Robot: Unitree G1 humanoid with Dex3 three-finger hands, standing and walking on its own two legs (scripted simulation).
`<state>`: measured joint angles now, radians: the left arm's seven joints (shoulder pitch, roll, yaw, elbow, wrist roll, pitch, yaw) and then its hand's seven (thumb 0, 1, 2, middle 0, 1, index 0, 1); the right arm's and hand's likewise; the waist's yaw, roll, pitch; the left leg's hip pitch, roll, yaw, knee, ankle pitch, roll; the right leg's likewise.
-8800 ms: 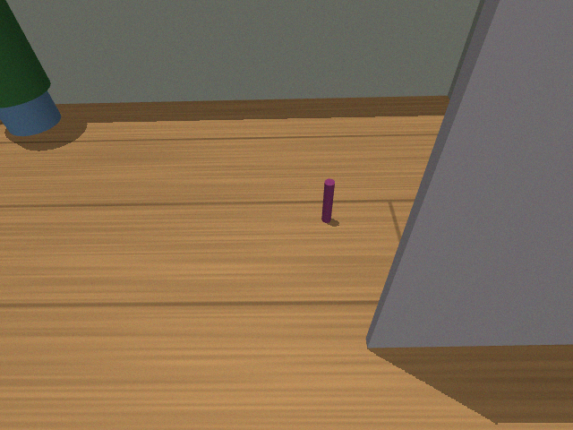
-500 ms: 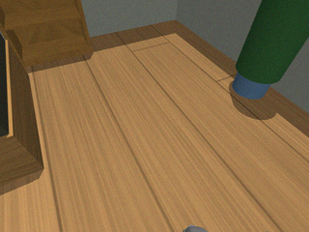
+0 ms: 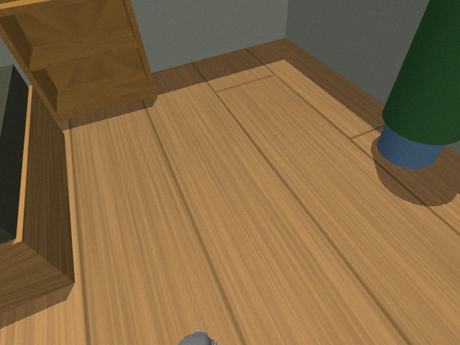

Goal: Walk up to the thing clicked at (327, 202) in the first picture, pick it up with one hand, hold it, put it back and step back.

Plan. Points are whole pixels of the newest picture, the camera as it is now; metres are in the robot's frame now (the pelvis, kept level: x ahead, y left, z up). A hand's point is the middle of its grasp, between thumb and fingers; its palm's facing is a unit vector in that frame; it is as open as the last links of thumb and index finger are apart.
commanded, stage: walk up
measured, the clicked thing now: out of the picture -0.74 -0.99 -0.65
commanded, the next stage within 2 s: stand in 1.04 s
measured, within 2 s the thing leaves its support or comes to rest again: neither
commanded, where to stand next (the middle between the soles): +0.21 +0.02 m, yaw -2 degrees
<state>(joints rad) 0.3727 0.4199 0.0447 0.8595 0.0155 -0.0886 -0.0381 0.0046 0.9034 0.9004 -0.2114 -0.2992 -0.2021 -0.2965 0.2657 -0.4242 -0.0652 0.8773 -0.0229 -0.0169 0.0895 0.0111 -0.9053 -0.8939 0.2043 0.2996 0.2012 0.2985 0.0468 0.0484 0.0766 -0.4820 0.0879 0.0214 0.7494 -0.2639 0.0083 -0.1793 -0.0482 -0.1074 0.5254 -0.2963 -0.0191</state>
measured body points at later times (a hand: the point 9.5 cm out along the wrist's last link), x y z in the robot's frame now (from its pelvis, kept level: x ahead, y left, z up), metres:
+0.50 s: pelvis +0.12 +0.03 -0.02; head +0.15 +0.02 +0.43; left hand +0.19 +0.35 -0.13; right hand +0.20 -0.28 -0.14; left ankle +0.14 +0.15 -0.73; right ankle +0.20 -0.09 -0.74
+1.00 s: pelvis +0.14 +0.03 +0.01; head +0.14 +0.03 +0.46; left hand +0.25 +0.32 -0.12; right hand +0.20 -0.28 -0.12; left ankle +0.14 +0.15 -0.73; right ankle +0.20 -0.10 -0.73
